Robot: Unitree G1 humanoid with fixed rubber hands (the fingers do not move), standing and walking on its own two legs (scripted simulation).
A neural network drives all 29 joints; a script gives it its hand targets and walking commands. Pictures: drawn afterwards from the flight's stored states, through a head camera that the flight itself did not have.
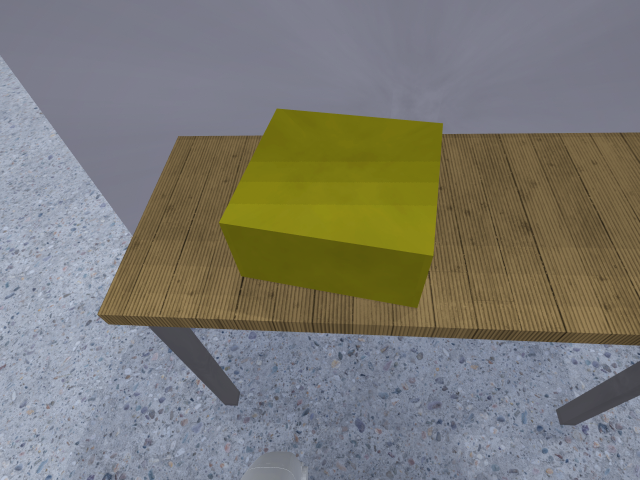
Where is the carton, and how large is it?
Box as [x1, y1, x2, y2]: [219, 109, 442, 307]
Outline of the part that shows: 276,109 219,222 241,275 416,307 433,254 442,123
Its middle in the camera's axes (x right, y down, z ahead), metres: +0.04 -0.06 +0.65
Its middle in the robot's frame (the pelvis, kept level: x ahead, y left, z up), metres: +0.52 +0.01 -0.01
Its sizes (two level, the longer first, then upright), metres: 0.296 0.277 0.144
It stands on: a table, 0.69 m high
